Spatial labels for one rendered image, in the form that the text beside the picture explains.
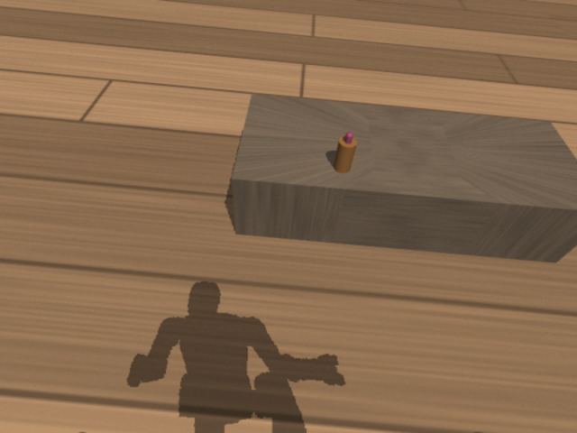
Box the bottle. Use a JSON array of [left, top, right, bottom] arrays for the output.
[[334, 132, 357, 173]]

